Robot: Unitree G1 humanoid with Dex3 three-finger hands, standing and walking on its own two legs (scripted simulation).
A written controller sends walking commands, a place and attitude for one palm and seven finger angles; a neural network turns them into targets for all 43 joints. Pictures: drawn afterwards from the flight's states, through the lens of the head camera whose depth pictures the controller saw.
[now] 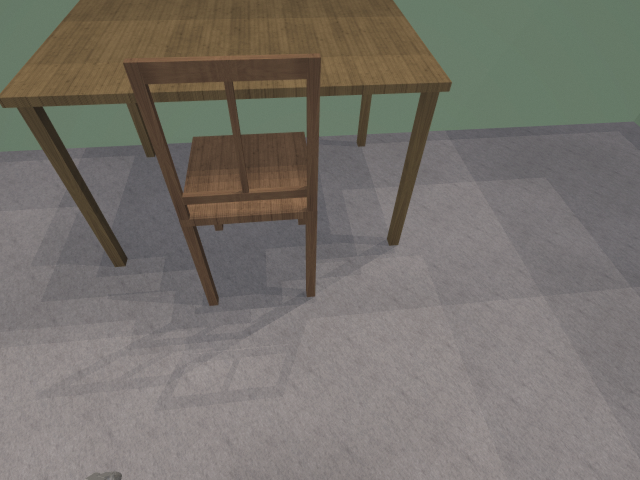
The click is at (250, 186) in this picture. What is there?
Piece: chair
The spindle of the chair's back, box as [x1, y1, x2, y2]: [224, 82, 248, 192]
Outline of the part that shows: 224,82 242,191 248,192 232,82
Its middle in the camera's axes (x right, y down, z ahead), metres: -0.20 -0.23 +0.93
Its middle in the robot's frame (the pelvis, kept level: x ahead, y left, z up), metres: +0.84 +0.25 -0.07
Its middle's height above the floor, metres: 0.70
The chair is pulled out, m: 0.00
